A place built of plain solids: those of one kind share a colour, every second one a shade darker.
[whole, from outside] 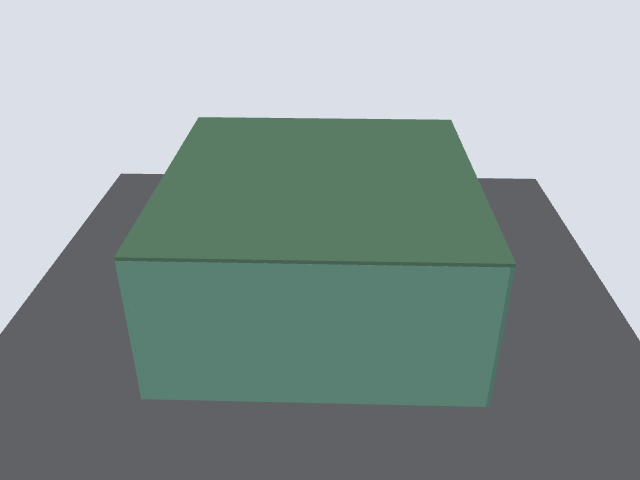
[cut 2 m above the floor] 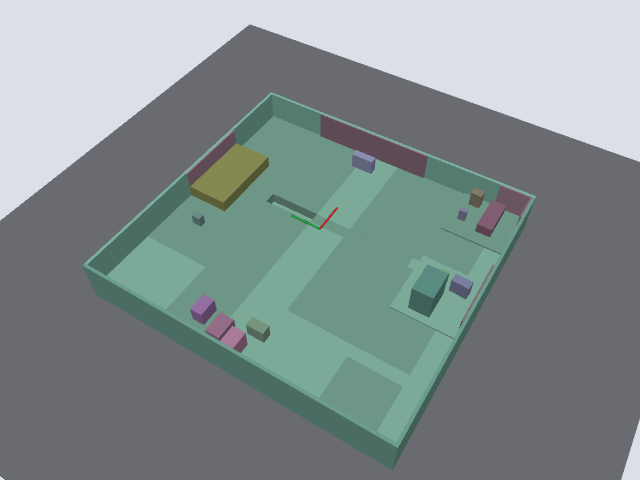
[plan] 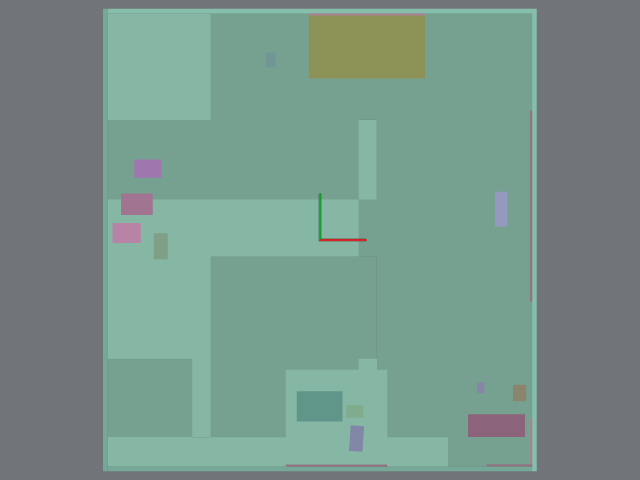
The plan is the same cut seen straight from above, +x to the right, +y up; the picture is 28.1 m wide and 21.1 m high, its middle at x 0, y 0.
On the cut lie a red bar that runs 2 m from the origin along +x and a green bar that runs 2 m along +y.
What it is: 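A part of a trade-fair hall in the days of build-up; stands in every state, service ducts in the floor, freight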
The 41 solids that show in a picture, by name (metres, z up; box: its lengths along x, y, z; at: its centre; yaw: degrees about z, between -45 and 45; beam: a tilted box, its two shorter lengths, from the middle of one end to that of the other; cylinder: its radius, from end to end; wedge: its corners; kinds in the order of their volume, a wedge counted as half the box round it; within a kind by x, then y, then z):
{
 "floor_1": {"box": [3.72, 3.45, 0.95], "at": [-7.47, -6.94, 0.42]},
 "floor_2": {"box": [3.72, 19.93, 0.95], "at": [-7.47, 0.0, 0.42]},
 "floor_3": {"box": [0.8, 5.5, 0.95], "at": [-5.21, -5.92, 0.42]},
 "floor_4": {"box": [0.8, 13.13, 0.95], "at": [-5.21, 3.4, 0.42]},
 "floor_5": {"box": [11.04, 2.45, 0.95], "at": [-3.82, -1.94, 0.42]},
 "floor_6": {"box": [11.04, 3.5, 0.95], "at": [-3.82, 3.53, 0.42]},
 "floor_7": {"box": [6.52, 19.93, 0.95], "at": [-1.56, 0.0, 0.42]},
 "floor_8": {"box": [18.67, 1.3, 0.95], "at": [0.0, -9.31, 0.42]},
 "floor_9": {"box": [18.67, 2.5, 0.95], "at": [0.0, 0.53, 0.42]},
 "floor_10": {"box": [18.67, 4.68, 0.95], "at": [0.0, 7.62, 0.42]},
 "floor_11": {"box": [4.47, 4.26, 0.1], "at": [0.72, -7.83, 0.95]},
 "floor_12": {"box": [0.8, 4.5, 0.95], "at": [2.1, -2.97, 0.42]},
 "floor_13": {"box": [0.8, 2.5, 0.95], "at": [2.1, 0.53, 0.42]},
 "floor_14": {"box": [0.8, 3.5, 0.22], "at": [2.1, 3.53, 0.06]},
 "floor_15": {"box": [14.15, 3.45, 0.95], "at": [2.26, -6.94, 0.42]},
 "floor_16": {"box": [6.83, 2.05, 0.95], "at": [5.92, -4.19, 0.42]},
 "floor_17": {"box": [6.83, 19.93, 0.95], "at": [5.92, 0.0, 0.42]},
 "floor_18": {"box": [3.71, 4.26, 0.1], "at": [7.48, -7.83, 0.95]},
 "wall_1": {"box": [0.2, 20.33, 9.02], "at": [-9.44, 0.0, 4.46]},
 "wall_2": {"box": [18.67, 0.2, 9.02], "at": [0.0, -10.06, 4.46]},
 "wall_3": {"box": [18.67, 0.2, 9.02], "at": [0.0, 10.06, 4.46]},
 "wall_4": {"box": [0.2, 20.33, 9.02], "at": [9.43, 0.0, 4.46]},
 "roof_1": {"box": [19.07, 20.33, 0.2], "at": [0.0, 0.0, 9.07]},
 "stage_1": {"box": [5.11, 2.87, 0.83], "at": [2.06, 8.53, 1.32]},
 "cabin_1": {"box": [2.01, 1.34, 2.5], "at": [-0.01, -7.31, 2.25]},
 "panelwall_1": {"box": [4.47, 0.1, 2.5], "at": [0.72, -9.91, 2.25]},
 "panelwall_2": {"box": [5.11, 0.1, 2.5], "at": [2.06, 9.91, 2.98]},
 "panelwall_3": {"box": [2.0, 0.1, 2.5], "at": [8.33, -9.91, 2.25]},
 "panelwall_4": {"box": [0.1, 2.0, 2.5], "at": [9.28, -8.86, 2.25]},
 "panelwall_5": {"box": [0.1, 8.38, 2.5], "at": [9.28, 1.49, 2.15]},
 "crate_1": {"box": [1.24, 0.88, 1.23], "at": [-8.5, 0.3, 1.52]},
 "crate_2": {"box": [1.4, 0.95, 0.82], "at": [-8.05, 1.58, 1.31]},
 "panel_stack_1": {"box": [2.5, 1.0, 0.67], "at": [7.76, -8.16, 1.34]},
 "counter_1": {"box": [0.6, 1.13, 1.02], "at": [1.61, -8.73, 1.52], "yaw": -3.9},
 "counter_2": {"box": [0.53, 1.53, 1.09], "at": [7.96, 1.35, 1.45]},
 "pallet_load_1": {"box": [1.2, 0.8, 1.03], "at": [-7.57, 3.14, 1.41]},
 "case_1": {"box": [0.62, 1.15, 0.92], "at": [-7.0, -0.28, 1.36]},
 "bin_small_1": {"box": [0.58, 0.73, 1.07], "at": [8.78, -6.72, 1.54]},
 "plinth_1": {"box": [0.76, 0.55, 0.93], "at": [1.53, -7.54, 1.47]},
 "distro_1": {"box": [0.42, 0.66, 0.73], "at": [-2.17, 7.92, 1.27]},
 "toolbox_1": {"box": [0.32, 0.48, 0.82], "at": [7.06, -6.49, 1.42]}
}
